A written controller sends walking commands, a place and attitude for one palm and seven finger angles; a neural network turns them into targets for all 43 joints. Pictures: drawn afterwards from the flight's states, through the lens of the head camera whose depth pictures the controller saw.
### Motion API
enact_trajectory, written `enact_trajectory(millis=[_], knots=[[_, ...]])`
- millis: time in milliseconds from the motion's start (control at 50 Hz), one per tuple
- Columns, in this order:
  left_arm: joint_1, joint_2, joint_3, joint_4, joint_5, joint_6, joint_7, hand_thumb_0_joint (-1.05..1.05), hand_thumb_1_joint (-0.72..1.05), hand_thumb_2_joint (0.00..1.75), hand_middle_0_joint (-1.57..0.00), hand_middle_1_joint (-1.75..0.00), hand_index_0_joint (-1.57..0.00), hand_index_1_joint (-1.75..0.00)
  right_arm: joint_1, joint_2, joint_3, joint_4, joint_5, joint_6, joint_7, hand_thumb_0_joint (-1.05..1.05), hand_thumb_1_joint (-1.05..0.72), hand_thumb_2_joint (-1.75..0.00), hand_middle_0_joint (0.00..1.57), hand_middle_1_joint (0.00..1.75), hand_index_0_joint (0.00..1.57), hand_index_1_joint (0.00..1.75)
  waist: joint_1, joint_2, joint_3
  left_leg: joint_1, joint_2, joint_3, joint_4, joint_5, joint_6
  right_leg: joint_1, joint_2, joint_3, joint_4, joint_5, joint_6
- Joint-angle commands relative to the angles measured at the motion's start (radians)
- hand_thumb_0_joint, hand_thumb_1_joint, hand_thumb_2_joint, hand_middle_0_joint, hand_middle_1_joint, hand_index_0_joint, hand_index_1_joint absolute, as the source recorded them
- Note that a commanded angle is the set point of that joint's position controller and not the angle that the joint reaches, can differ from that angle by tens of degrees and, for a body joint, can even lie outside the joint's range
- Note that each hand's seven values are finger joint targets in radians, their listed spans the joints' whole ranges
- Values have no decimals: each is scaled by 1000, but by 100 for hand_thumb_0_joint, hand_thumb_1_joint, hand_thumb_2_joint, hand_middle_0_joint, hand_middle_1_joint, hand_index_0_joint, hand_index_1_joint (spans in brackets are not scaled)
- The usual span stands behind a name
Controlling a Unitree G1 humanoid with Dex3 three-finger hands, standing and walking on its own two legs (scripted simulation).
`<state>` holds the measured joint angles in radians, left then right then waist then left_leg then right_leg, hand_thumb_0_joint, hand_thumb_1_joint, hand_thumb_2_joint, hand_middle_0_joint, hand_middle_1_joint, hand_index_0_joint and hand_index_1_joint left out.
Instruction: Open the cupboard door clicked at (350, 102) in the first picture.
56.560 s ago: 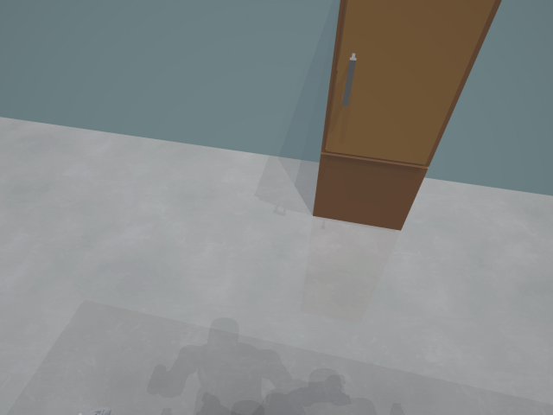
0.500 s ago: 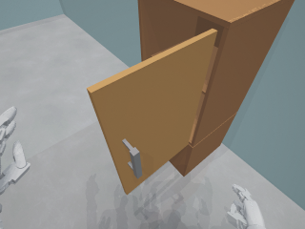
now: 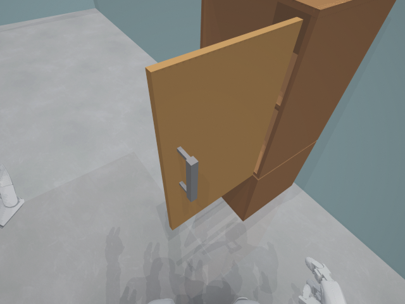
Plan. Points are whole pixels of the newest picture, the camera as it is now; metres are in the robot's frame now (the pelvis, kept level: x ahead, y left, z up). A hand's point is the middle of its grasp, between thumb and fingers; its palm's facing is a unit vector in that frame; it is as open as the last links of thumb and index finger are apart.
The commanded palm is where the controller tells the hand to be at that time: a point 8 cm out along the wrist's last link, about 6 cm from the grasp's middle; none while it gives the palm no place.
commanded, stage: step back with the hand held close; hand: left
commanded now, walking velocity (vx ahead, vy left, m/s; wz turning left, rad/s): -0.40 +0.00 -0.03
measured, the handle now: (187, 175) +0.40 +0.06 -0.01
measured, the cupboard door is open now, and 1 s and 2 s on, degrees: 92 92 92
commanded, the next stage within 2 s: stop stepping back and stand still in 0.54 s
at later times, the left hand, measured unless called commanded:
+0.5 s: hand out of the picture +0.10 +0.25 +0.19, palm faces +0.54 -0.69 -0.47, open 7.4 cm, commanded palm +0.03 +0.29 +0.20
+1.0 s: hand out of the picture +0.04 +0.22 +0.20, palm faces +0.42 -0.81 -0.42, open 7.4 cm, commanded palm -0.03 +0.26 +0.20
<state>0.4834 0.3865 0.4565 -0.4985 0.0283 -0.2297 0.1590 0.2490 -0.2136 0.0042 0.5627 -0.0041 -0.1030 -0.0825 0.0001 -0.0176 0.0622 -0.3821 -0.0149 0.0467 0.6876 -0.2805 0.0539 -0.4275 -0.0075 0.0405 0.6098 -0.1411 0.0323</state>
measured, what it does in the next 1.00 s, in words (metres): walks backwards: left foot, then right foot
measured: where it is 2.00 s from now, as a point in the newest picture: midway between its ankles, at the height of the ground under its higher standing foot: outside the picture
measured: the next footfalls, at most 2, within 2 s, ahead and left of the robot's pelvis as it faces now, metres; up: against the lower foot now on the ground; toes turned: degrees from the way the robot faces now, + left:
left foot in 0.54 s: +0.03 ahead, +0.11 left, +0.00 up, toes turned +13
right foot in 0.80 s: -0.19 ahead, -0.15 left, +0.00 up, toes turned -4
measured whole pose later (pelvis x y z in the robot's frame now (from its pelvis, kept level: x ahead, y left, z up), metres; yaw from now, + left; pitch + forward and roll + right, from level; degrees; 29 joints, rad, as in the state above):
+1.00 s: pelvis -0.18 -0.04 +0.01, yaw -2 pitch +0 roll +0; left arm 0.49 0.42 0.42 -0.48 -0.03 -0.22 0.16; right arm 0.23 -0.21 0.01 0.65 0.00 -0.15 -0.08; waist -0.02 -0.02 -0.04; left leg -0.34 0.02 0.04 0.54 -0.22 0.01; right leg -0.19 0.01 0.04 0.56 -0.38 0.01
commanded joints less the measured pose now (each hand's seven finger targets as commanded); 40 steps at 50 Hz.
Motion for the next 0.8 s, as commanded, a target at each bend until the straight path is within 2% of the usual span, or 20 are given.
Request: enact_trajectory(millis=[0,80,140,260,320,380,400,440,480,500,520,540,560,580,600,680,720,740,760,780], knots=[[-45,186,138,-211,-7,-76,16,0,90,90,-20,-30,-20,-30,-104,-151,-64,-156,3,-72,-6,0,-90,-90,20,30,20,30,-5,73,-79,-439,115,-130,-305,-481,45,398,6,101,43,-27,-29],[-78,196,132,-207,-20,-76,14,0,90,90,-20,-30,-20,-30,-98,-145,-62,-134,1,-72,1,0,-90,-90,20,30,20,30,-12,-17,-72,-308,51,-95,-195,-403,10,219,-55,183,-103,-130,-56],[-45,201,139,-201,-28,-80,18,0,90,90,-20,-30,-20,-30,-106,-140,-62,-126,1,-64,2,0,-90,-90,20,30,20,30,-11,-1,-101,-272,59,-109,-218,-379,11,198,-53,155,-99,-150,-51],[5,214,207,-256,-12,-93,19,0,90,90,-20,-30,-20,-30,-139,-152,-81,-152,2,-75,-1,0,-90,-90,20,30,20,30,9,190,-175,-557,227,-219,-380,-499,100,500,74,46,325,64,-9],[44,222,226,-231,-14,-100,14,0,90,90,-20,-30,-20,-30,-120,-143,-95,-148,-2,-87,-2,0,-90,-90,20,30,20,30,-3,35,-140,-468,166,-115,-219,-496,59,351,37,164,176,42,-49],[-28,230,191,-268,-28,-82,14,0,90,90,-20,-30,-20,-30,-88,-111,-90,-112,-17,-79,10,0,-90,-90,20,30,20,30,-23,-150,-130,-168,8,-23,106,-396,-36,-47,-174,456,-219,-207,-136],[-52,241,170,-270,-35,-76,17,0,90,90,-20,-30,-20,-30,-72,-97,-82,-80,-15,-62,25,0,-90,-90,20,30,20,30,-33,-225,-162,19,-25,7,232,-268,-61,-177,-234,469,-328,-303,-160],[-77,257,158,-268,-41,-81,21,0,90,90,-20,-30,-20,-30,-82,-88,-76,-47,-9,-43,33,0,-90,-90,20,30,20,30,-37,-250,-171,187,-25,1,287,-218,-63,-281,-234,367,-380,-336,-145],[-59,238,148,-251,-51,-79,14,0,90,90,-20,-30,-20,-30,-89,-104,-74,-72,-2,-38,23,0,-90,-90,20,30,20,30,-42,-145,-115,179,-9,-14,-37,-216,-43,-236,-127,233,-259,-284,-77],[-58,225,147,-263,-54,-87,10,0,90,90,-20,-30,-20,-30,-101,-135,-78,-85,-4,-40,13,0,-90,-90,20,30,20,30,-44,65,-71,20,116,-174,-270,-355,20,-183,-33,174,-57,-322,-36],[-68,219,174,-286,-34,-104,21,0,90,90,-20,-30,-20,-30,-162,-170,-89,-103,-10,-54,-2,0,-90,-90,20,30,20,30,-26,387,-52,-298,355,-401,-487,-496,112,61,96,28,320,-264,6],[-50,224,203,-275,-27,-103,31,0,90,90,-20,-30,-20,-30,-146,-112,-90,-84,-36,-81,-13,0,-90,-90,20,30,20,30,-22,377,-155,-392,469,-465,-563,-439,162,174,133,13,702,-317,9],[-51,230,199,-299,-46,-102,29,0,90,90,-20,-30,-20,-30,-126,-88,-104,-75,-17,-99,-7,0,-90,-90,20,30,20,30,-18,210,-184,-215,442,-359,-479,-211,145,58,115,52,770,-343,-2],[17,212,186,-230,-66,-86,24,0,90,90,-20,-30,-20,-30,-160,-113,-124,-61,-1,-108,8,0,-90,-90,20,30,20,30,17,158,-230,-59,410,-220,-383,-107,114,3,98,37,754,-353,-5],[62,179,162,-202,-78,-64,22,0,90,90,-20,-30,-20,-30,-177,-121,-133,-61,6,-110,24,0,-90,-90,20,30,20,30,27,209,-246,-16,390,-115,-365,-118,78,16,77,6,712,-354,-8],[6,159,76,-263,-79,-61,29,0,90,90,-20,-30,-20,-30,-123,-113,-74,-66,7,-132,24,0,-90,-90,20,30,20,30,-7,241,-160,7,337,-108,-477,-273,30,127,45,-111,228,-428,-25],[-63,186,71,-277,-60,-55,24,0,90,90,-20,-30,-20,-30,-127,-124,-65,-70,-2,-130,14,0,-90,-90,20,30,20,30,4,236,-116,23,245,-20,-411,-325,-27,197,54,-153,-98,-386,-46],[-94,188,58,-272,-57,-57,17,0,90,90,-20,-30,-20,-30,-127,-110,-58,-72,0,-129,17,0,-90,-90,20,30,20,30,-3,131,-87,72,157,62,-259,-259,-68,137,0,-63,-285,-381,-82],[-115,250,93,-258,-56,-59,18,0,90,90,-20,-30,-20,-30,-130,-95,-55,-72,-6,-121,21,0,-90,-90,20,30,20,30,-8,-92,-84,95,81,81,22,-145,-95,8,-175,251,-439,-441,-174],[-173,325,135,-274,-55,-75,32,0,90,90,-20,-30,-20,-30,-134,-100,-45,-55,-15,-117,20,0,-90,-90,20,30,20,30,2,-194,-92,45,70,21,226,-50,-90,-37,-350,418,-494,-277,-246]])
